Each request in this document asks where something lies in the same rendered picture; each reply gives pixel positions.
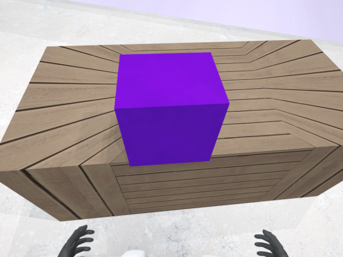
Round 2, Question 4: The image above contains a carton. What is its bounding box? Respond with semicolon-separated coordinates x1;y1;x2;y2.
114;52;229;167

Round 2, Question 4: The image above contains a left robot hand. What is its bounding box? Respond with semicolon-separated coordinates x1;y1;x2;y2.
58;225;95;257

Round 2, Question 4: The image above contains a right robot hand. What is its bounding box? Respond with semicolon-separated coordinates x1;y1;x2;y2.
254;230;289;257

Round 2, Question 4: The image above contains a pedestal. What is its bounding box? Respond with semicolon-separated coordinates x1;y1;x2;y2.
0;40;343;222

